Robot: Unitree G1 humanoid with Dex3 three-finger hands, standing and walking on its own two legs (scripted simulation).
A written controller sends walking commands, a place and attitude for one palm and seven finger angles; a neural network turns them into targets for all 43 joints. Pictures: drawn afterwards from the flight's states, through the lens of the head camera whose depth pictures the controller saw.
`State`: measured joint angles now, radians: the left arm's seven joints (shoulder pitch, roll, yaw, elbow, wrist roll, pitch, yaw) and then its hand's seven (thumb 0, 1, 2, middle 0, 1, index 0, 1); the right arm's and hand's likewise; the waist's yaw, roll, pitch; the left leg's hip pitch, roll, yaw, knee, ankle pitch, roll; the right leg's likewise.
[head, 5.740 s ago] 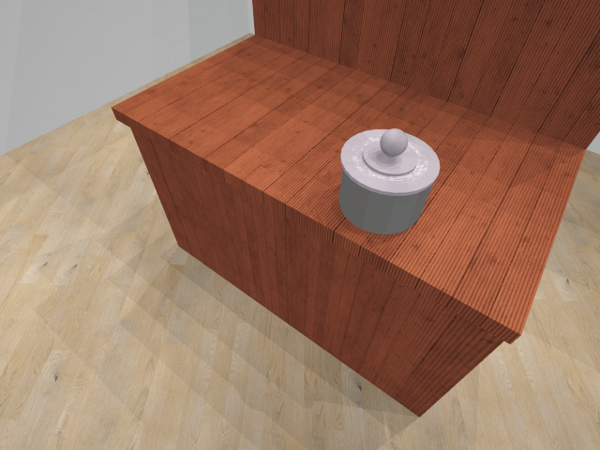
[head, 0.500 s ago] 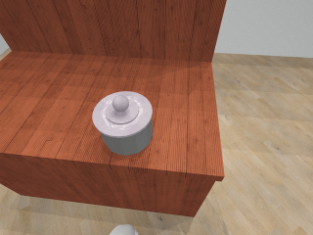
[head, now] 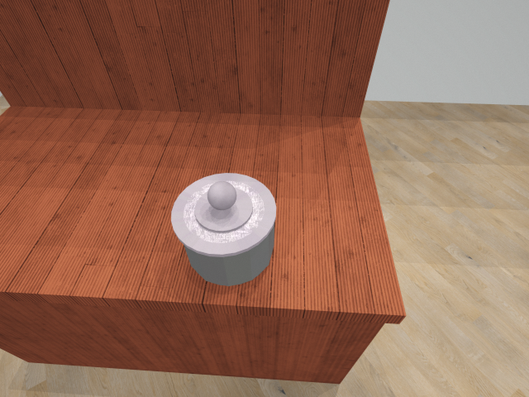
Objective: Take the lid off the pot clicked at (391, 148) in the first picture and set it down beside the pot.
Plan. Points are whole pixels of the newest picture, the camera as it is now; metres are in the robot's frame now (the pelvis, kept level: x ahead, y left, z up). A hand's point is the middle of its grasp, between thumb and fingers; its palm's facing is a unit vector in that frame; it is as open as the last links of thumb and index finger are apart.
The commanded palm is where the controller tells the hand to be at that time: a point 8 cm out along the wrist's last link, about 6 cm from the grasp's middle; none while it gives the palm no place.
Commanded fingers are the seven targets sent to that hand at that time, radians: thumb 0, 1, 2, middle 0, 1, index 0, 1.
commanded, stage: come to a stop and stand still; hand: left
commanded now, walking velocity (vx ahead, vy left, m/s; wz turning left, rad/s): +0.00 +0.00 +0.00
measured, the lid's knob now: (222, 195) +0.41 +0.10 +0.07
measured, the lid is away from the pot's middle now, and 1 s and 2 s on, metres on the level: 0.00 0.00 0.00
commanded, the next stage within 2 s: look again from close up in 0.72 s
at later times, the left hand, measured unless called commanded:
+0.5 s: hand out of the picture +0.05 +0.20 -0.17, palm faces +0.00 -0.97 -0.23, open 7.3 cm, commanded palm none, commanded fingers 0.00 0.90 0.90 -0.20 -0.30 -0.20 -0.30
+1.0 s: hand out of the picture +0.03 +0.19 -0.17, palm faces +0.01 -0.98 -0.19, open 7.3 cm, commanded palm none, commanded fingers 0.00 0.90 0.90 -0.20 -0.30 -0.20 -0.30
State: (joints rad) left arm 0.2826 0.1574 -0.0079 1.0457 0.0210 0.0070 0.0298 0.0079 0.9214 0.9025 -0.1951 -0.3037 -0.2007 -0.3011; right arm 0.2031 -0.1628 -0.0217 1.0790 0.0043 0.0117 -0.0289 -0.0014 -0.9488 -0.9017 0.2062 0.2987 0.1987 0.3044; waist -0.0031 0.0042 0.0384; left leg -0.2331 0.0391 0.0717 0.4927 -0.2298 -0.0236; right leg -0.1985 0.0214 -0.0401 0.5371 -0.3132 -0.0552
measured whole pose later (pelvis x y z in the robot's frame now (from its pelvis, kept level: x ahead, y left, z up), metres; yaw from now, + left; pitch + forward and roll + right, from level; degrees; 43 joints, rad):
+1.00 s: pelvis +0.04 +0.02 +0.00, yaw +0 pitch +0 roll +1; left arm 0.31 0.16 -0.03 1.06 0.01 -0.02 0.04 0.01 0.91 0.90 -0.20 -0.30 -0.20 -0.30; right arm 0.25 -0.16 0.01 1.10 0.00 -0.02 -0.03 0.00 -0.93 -0.90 0.20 0.30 0.20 0.30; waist 0.01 -0.02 0.02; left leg -0.18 0.01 0.06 0.45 -0.28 0.01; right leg -0.14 0.01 -0.03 0.46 -0.32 -0.03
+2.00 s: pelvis -0.01 +0.01 +0.00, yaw -2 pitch +0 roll +0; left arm 0.30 0.17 0.01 1.00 0.02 0.02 0.05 0.01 0.91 0.90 -0.20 -0.30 -0.20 -0.30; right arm 0.23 -0.14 -0.03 1.07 0.00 0.01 -0.03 0.01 -0.93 -0.90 0.20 0.30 0.20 0.30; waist 0.00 -0.03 0.05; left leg -0.27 0.04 0.08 0.52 -0.26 0.00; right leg -0.25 0.03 -0.01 0.54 -0.29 -0.04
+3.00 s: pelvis +0.03 +0.09 +0.00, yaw -2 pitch +0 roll -1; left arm 0.31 0.16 -0.01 1.05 0.02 -0.01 0.06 0.01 0.91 0.90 -0.19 -0.30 -0.20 -0.30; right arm 0.29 -0.16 0.01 1.06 -0.01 -0.03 -0.04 0.01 -0.93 -0.90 0.20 0.30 0.20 0.30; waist 0.00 -0.01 0.00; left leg -0.17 -0.10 0.09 0.46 -0.29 0.12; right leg -0.15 -0.08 0.02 0.48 -0.32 0.01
